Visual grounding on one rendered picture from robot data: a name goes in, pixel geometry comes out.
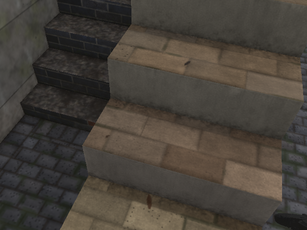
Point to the robot right hand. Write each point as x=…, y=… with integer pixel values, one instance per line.
x=293, y=221

